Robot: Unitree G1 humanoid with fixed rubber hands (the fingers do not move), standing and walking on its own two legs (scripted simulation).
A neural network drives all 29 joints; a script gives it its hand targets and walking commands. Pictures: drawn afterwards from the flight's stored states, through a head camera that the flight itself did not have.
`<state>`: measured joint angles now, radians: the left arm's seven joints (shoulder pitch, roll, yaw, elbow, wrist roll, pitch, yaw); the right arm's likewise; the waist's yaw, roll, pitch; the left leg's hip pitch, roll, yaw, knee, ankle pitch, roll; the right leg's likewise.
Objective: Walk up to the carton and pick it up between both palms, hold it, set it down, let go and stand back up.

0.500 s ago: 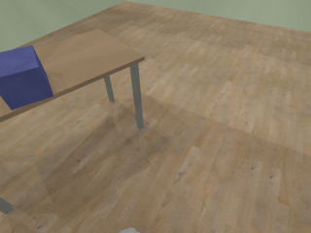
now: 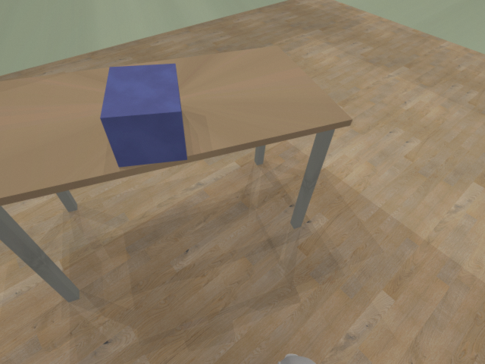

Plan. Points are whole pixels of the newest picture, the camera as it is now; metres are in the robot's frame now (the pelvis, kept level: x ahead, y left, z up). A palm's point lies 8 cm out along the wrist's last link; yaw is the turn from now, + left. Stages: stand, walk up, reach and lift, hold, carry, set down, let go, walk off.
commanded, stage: walk up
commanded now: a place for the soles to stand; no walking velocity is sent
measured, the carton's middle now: (148, 113) +0.75 +0.22 -0.02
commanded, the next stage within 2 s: none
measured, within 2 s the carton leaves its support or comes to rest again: neither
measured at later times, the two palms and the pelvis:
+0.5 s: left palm out of the picture +0.07 +0.29 -0.13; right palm (289, 235) +0.41 -0.13 -0.11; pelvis +0.21 +0.06 -0.01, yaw +18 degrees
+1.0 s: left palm (61, 262) +0.37 +0.36 -0.12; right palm (276, 224) +0.47 -0.11 -0.15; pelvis +0.37 +0.11 -0.01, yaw +17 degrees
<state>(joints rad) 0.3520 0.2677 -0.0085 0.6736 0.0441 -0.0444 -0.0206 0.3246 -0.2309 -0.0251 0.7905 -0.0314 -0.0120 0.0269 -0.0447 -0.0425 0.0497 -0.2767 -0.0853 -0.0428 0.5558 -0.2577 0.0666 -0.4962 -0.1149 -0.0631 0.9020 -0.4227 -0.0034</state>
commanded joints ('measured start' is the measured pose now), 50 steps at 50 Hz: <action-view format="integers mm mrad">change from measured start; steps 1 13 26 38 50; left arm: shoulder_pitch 68 129 193 139 112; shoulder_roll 66 107 95 36 107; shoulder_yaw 32 45 6 40 67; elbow -59 68 133 34 40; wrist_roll -1 -11 26 -3 -32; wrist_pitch -15 -69 7 1 3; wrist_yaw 5 60 15 -11 52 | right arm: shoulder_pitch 3 31 210 4 -13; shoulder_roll -160 -100 -163 -128 -91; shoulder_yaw -48 -20 -70 -28 22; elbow -55 -68 0 -45 -19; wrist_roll -4 -30 -35 -7 -20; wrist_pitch -18 -9 -32 -61 13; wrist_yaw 6 35 -1 -29 -41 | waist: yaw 17 86 -94 38 93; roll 141 -72 186 156 -95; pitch -8 77 -115 15 32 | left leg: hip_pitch -104 -508 313 -33 -317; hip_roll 228 145 159 334 154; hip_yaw -315 -45 -36 -153 24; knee -235 563 43 -280 433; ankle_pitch -186 -95 36 -87 -385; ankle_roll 153 -135 -11 154 -88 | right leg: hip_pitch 84 335 142 38 312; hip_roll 24 -299 -106 12 -251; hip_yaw -2 231 -199 54 493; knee -120 -748 48 -32 -595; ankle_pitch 126 -139 216 66 253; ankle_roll -8 -185 -80 -2 -248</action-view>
